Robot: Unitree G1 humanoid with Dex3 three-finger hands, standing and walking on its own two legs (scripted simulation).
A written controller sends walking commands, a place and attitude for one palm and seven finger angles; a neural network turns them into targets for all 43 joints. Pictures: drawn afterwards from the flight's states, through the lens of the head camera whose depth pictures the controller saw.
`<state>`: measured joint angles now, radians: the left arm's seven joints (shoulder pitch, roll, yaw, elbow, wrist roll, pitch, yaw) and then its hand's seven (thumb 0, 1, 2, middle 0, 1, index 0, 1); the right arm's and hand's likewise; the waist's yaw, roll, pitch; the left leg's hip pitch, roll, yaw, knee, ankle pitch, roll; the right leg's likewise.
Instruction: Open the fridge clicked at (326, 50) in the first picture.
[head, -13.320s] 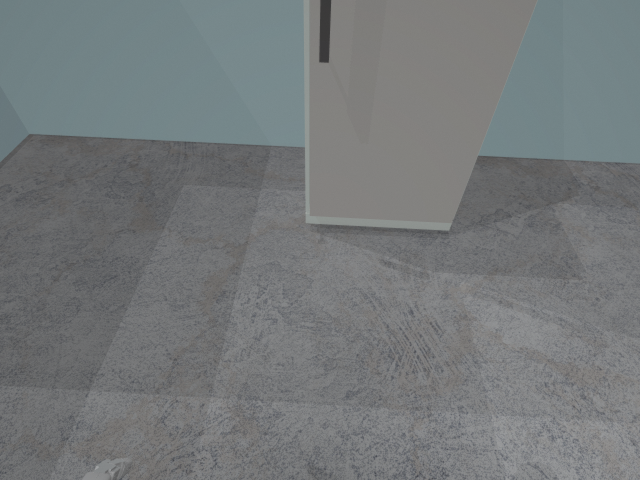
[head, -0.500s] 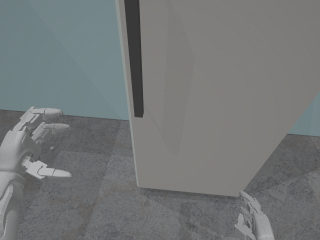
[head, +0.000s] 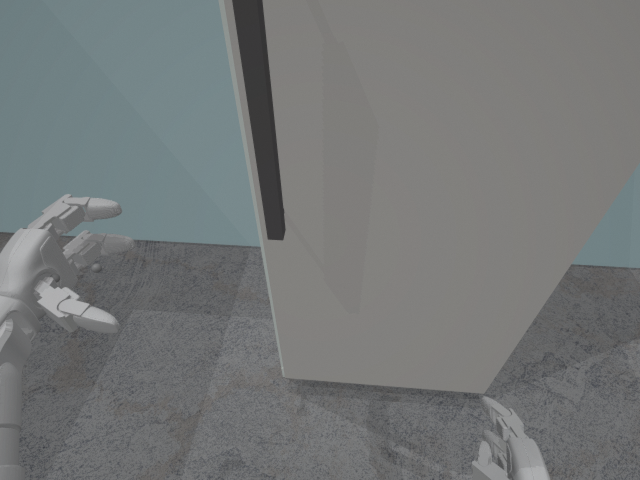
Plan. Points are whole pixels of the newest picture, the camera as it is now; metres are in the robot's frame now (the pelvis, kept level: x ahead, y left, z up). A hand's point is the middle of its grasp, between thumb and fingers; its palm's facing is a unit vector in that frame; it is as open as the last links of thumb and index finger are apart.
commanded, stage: raise the hand to about handle height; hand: left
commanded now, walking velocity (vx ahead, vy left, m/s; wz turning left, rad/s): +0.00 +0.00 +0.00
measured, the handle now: (263, 92) +0.53 +0.13 +0.25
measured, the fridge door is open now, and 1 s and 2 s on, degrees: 0 0 0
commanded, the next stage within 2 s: move the hooked fingers beside the handle in 0.34 s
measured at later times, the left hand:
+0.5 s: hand (122, 264) +0.29 +0.25 +0.17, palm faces +0.06 -1.00 -0.06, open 14.0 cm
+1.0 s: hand (157, 230) +0.35 +0.24 +0.16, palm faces +0.04 -1.00 -0.03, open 14.0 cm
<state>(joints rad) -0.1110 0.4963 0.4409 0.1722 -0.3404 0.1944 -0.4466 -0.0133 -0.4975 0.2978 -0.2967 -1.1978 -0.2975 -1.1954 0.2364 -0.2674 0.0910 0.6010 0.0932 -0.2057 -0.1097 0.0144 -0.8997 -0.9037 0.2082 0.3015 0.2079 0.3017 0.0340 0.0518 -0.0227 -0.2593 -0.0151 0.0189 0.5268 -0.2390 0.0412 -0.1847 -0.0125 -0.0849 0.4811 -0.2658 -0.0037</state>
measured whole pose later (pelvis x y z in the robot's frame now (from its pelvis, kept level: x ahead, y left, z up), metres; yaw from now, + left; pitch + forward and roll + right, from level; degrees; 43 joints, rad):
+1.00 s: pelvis +0.01 -0.02 +0.00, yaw -1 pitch +0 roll -1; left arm -0.29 0.45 0.39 0.35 -0.29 0.12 -0.36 -0.02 -0.50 0.30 -0.30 -1.20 -0.30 -1.20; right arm 0.25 -0.27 0.06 0.61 0.10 -0.17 -0.12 0.01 -0.90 -0.90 0.21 0.30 0.21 0.30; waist 0.01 0.04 -0.02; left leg -0.27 0.01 0.03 0.53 -0.25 0.02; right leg -0.21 0.01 -0.07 0.50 -0.29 -0.02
